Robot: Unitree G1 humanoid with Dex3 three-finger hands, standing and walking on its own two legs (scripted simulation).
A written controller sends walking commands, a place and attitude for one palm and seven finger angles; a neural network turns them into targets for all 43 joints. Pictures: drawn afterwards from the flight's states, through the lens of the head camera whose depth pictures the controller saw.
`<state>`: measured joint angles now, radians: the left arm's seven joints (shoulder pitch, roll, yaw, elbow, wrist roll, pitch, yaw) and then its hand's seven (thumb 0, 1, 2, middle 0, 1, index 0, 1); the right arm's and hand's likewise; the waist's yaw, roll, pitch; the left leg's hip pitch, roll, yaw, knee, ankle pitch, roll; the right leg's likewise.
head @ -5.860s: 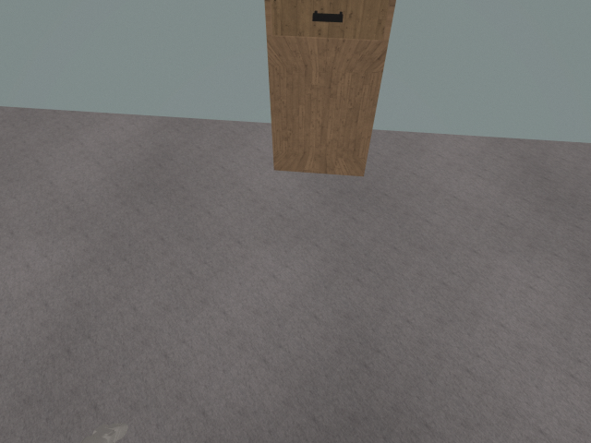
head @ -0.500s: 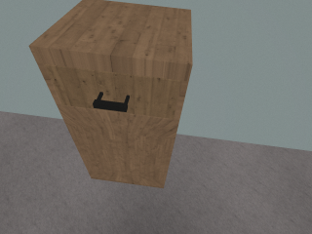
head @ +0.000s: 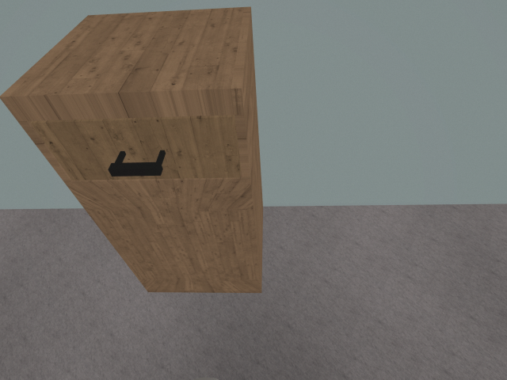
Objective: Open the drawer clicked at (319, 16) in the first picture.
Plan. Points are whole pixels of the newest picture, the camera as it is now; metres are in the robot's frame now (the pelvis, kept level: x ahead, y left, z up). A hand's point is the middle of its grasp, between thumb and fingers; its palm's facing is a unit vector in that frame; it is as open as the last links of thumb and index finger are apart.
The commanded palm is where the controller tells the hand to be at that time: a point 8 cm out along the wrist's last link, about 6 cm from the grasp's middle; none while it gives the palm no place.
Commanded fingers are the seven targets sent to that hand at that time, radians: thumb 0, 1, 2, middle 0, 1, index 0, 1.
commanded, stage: come to a stop and stand still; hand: left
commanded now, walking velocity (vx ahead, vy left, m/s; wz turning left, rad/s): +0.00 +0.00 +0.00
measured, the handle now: (138, 162) +0.54 +0.30 +0.02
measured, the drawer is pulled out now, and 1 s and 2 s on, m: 0.00 0.00 0.00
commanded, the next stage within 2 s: look again from close up in 0.44 s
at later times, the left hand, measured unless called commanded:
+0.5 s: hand out of the picture -0.04 +0.15 -0.17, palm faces +0.08 -0.98 -0.18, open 7.3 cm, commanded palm none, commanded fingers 0.00 0.90 0.90 -0.20 -0.30 -0.20 -0.30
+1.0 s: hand out of the picture +0.03 +0.26 -0.15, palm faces +0.06 -0.95 -0.29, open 7.4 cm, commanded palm none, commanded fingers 0.00 0.90 0.90 -0.20 -0.30 -0.20 -0.30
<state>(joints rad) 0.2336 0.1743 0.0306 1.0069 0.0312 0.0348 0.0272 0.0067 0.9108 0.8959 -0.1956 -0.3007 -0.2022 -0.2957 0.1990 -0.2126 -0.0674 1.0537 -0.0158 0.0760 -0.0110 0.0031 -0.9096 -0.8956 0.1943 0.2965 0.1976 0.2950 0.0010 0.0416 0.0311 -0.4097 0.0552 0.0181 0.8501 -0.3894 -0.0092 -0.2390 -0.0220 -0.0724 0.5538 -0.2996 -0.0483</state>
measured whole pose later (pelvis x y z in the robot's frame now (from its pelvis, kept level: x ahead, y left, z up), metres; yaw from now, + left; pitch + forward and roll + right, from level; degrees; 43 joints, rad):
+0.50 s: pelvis -0.03 -0.02 +0.01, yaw +1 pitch -1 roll +0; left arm 0.27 0.14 0.01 1.14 0.01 0.01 0.03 0.01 0.92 0.90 -0.20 -0.30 -0.20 -0.30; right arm 0.30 -0.12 0.00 1.14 -0.02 0.02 -0.04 0.00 -0.91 -0.90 0.19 0.30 0.20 0.30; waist 0.02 0.01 0.03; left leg -0.09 0.05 0.03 0.40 -0.29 -0.03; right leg -0.19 0.05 -0.12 0.36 -0.16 -0.07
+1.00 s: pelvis -0.04 +0.03 +0.00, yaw +2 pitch -3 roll -1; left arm 0.20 0.29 0.02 1.01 0.02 0.00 0.01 0.01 0.91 0.90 -0.20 -0.30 -0.20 -0.30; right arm 0.25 -0.28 0.00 1.01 -0.02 -0.02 -0.02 0.00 -0.91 -0.90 0.20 0.30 0.20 0.30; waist 0.00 -0.01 -0.02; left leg -0.10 -0.03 0.05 0.46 -0.31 0.05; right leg -0.21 -0.03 -0.10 0.45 -0.18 -0.01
